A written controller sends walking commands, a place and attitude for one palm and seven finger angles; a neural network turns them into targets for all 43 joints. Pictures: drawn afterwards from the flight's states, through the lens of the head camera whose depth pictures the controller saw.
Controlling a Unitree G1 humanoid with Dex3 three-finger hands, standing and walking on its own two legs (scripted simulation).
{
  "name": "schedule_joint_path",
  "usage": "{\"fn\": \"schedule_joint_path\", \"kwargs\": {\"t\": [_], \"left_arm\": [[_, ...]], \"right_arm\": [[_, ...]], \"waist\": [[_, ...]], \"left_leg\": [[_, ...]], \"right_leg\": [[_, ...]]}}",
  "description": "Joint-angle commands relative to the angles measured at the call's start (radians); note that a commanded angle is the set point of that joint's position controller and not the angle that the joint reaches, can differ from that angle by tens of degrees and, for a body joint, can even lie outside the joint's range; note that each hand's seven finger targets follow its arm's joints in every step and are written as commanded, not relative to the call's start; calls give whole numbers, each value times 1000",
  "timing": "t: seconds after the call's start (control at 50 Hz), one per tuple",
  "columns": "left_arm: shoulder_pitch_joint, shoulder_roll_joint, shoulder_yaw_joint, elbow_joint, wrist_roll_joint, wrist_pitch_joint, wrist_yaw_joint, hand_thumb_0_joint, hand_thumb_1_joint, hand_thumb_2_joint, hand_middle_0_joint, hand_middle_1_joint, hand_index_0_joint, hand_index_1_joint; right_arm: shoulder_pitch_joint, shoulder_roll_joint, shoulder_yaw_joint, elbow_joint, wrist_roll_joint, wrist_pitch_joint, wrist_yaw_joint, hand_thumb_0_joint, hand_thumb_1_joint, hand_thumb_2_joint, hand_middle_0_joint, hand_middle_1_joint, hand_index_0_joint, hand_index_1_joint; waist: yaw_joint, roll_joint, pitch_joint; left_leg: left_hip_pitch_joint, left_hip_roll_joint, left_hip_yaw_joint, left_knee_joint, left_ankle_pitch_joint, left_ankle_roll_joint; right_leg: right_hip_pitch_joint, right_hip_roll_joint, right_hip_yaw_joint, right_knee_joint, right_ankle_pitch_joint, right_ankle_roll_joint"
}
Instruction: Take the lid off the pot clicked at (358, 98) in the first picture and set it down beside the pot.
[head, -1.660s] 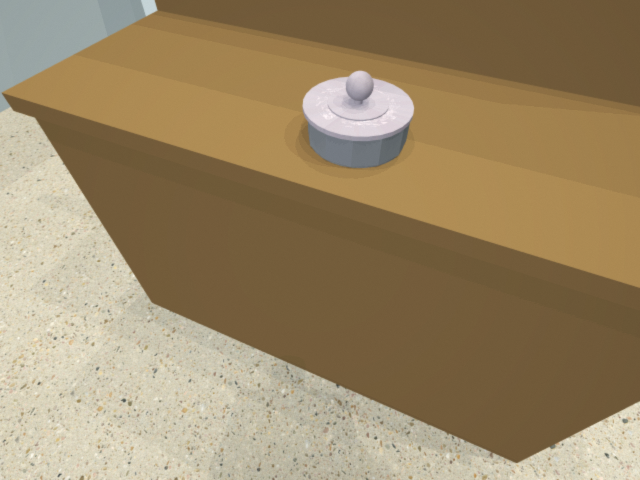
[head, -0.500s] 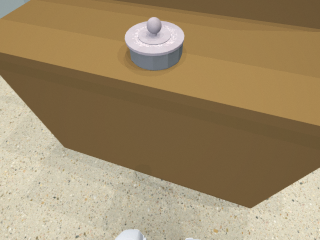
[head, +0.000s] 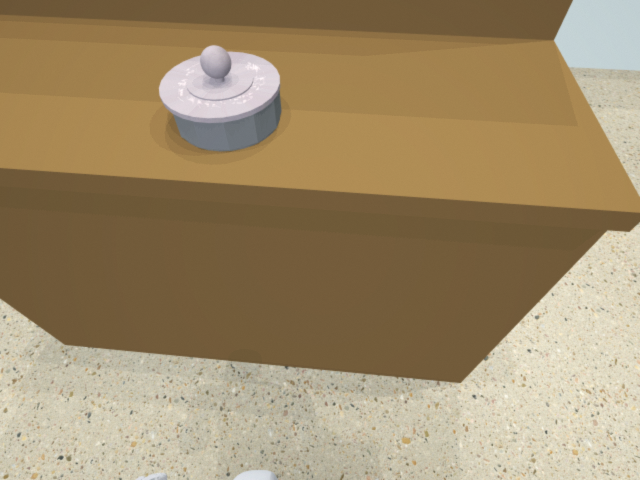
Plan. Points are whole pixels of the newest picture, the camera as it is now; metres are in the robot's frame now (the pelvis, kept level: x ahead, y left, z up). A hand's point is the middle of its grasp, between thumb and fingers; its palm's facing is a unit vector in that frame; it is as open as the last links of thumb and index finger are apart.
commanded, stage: take the last steps up to it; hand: left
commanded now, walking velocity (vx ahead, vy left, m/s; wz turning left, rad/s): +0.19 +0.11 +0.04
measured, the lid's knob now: (215, 62) +0.63 +0.19 +0.18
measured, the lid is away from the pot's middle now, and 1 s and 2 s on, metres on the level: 0.00 0.00 0.00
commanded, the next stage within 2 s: come to a stop and stand still in 0.34 s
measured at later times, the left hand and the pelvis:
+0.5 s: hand (185, 456) +0.16 +0.21 -0.15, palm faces -0.01 -0.98 -0.18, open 7.4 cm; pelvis +0.08 +0.03 +0.01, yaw -1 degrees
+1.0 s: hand out of the picture +0.13 +0.26 -0.17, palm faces +0.07 -0.97 -0.22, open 7.3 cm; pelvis +0.08 +0.06 +0.01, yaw +1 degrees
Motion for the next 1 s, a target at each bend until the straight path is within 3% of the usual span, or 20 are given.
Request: {"fn": "schedule_joint_path", "kwargs": {"t": [0.0,0.12,0.14,0.18,0.2,0.22,0.26,0.32,0.42,0.48,0.52,0.54,0.58,0.66,0.72,0.76,0.8,0.82,0.92,0.98], "left_arm": [[66,155,45,-27,9,-19,23,0,900,900,-200,-300,-200,-300],[17,163,43,-10,8,-14,14,0,900,900,-200,-300,-200,-300],[10,130,35,-14,7,-6,13,0,900,900,-200,-300,-200,-300],[20,39,16,-48,0,-5,3,0,900,900,-200,-300,-200,-300],[-19,55,17,-45,12,-10,9,0,900,900,-200,-300,-200,-300],[-21,53,16,-40,15,-14,8,0,900,900,-200,-300,-200,-300],[-15,40,15,-11,11,-22,-3,0,900,900,-200,-300,-200,-300],[16,8,6,10,3,-12,-7,0,900,900,-200,-300,-200,-300],[-22,-21,-1,-4,6,-14,-1,0,900,900,-200,-300,-200,-300],[76,-14,1,45,2,-27,20,0,900,900,-200,-300,-200,-300],[131,90,13,78,-5,-40,38,0,900,900,-200,-300,-200,-300],[126,104,15,83,-8,-37,40,0,900,900,-200,-300,-200,-300],[92,84,17,83,-7,-34,50,0,900,900,-200,-300,-200,-300],[76,90,36,71,4,-20,60,0,900,900,-200,-300,-200,-300],[30,100,41,52,6,-5,57,0,900,900,-200,-300,-200,-300],[-12,89,39,30,2,6,51,0,900,900,-200,-300,-200,-300],[-11,24,25,14,1,22,47,0,900,900,-200,-300,-200,-300],[-16,32,22,17,1,27,52,0,900,900,-200,-300,-200,-300],[14,26,11,49,-5,19,35,0,900,900,-200,-300,-200,-300],[25,25,0,60,-8,19,32,0,900,900,-200,-300,-200,-300]], "right_arm": [[7,-78,-26,-52,-5,-42,5,0,-900,-900,200,300,200,300],[147,-36,-24,3,-3,-59,19,0,-900,-900,200,300,200,300],[201,-59,-24,19,-5,-67,14,0,-900,-900,200,300,200,300],[308,-186,-50,22,-25,-66,-2,0,-900,-900,200,300,200,300],[304,-161,-44,29,-24,-66,-1,0,-900,-900,200,300,200,300],[270,-144,-37,20,-21,-68,-4,0,-900,-900,200,300,200,300],[204,-83,-16,12,-17,-84,-10,0,-900,-900,200,300,200,300],[192,-61,-8,32,-8,-95,-17,0,-900,-900,200,300,200,300],[239,-51,-14,72,-14,-80,-15,0,-900,-900,200,300,200,300],[222,-12,-2,95,-1,-78,-22,0,-900,-900,200,300,200,300],[214,41,7,84,11,-76,-17,0,-900,-900,200,300,200,300],[214,37,-1,95,10,-64,-21,0,-900,-900,200,300,200,300],[199,36,-11,110,9,-41,-26,0,-900,-900,200,300,200,300],[154,35,-30,91,10,-27,-28,0,-900,-900,200,300,200,300],[148,40,-36,80,8,-21,-25,0,-900,-900,200,300,200,300],[180,19,-38,79,3,-25,-19,0,-900,-900,200,300,200,300],[128,-66,-41,38,-9,-36,-14,0,-900,-900,200,300,200,300],[108,-79,-39,28,-12,-39,-19,0,-900,-900,200,300,200,300],[44,-84,-27,7,-9,-47,-30,0,-900,-900,200,300,200,300],[49,-99,-25,26,-7,-40,-26,0,-900,-900,200,300,200,300]], "waist": [[22,-190,-92],[-34,-157,-28],[-52,-54,-19],[-73,284,-16],[-71,259,-4],[-50,199,3],[-16,61,-17],[1,86,-54],[-26,80,-32],[23,-35,-82],[19,-177,-96],[8,-155,-86],[7,-243,-105],[18,-176,-133],[-1,-160,-146],[-30,-119,-123],[-19,221,-85],[-25,251,-76],[-2,86,-119],[-12,137,-136]], "left_leg": [[-179,8,-18,115,13,-3],[208,-49,61,-276,199,3],[289,-27,8,-357,152,16],[283,279,-451,-634,-99,188],[230,292,-533,-682,-109,231],[212,293,-533,-668,-45,257],[191,216,-357,-651,163,230],[205,159,-184,-615,400,214],[179,169,-173,-595,328,215],[121,107,-85,-423,488,124],[-46,-2,8,-342,198,23],[4,-21,11,-321,138,6],[33,-9,18,-226,71,-4],[-29,-20,19,-129,28,-14],[60,-27,28,-202,124,-14],[203,9,16,-324,361,3],[157,233,-233,-500,659,136],[135,273,-289,-547,706,204],[293,204,-157,-463,906,213],[309,187,-144,-484,807,192]], "right_leg": [[200,-277,299,-241,266,-207],[-108,-203,176,-226,-141,-113],[-192,-154,142,-134,-193,-89],[-348,27,-96,290,-306,-3],[-362,-10,-34,455,-290,-14],[-393,-45,-18,556,-261,-20],[-349,-91,-14,555,-129,-6],[-244,-100,-65,383,-91,13],[-122,-74,-111,115,-82,9],[132,-83,-69,-163,167,17],[277,-345,180,-170,647,-89],[204,-380,184,-148,727,-138],[171,-351,177,-150,796,-167],[224,-352,161,-96,960,-202],[133,-322,117,-88,803,-176],[-28,-248,49,-64,516,-90],[-87,-58,-110,110,-42,26],[-97,-31,-49,275,-244,25],[-150,-48,-7,330,-204,29],[-69,-55,-40,172,-180,32]]}}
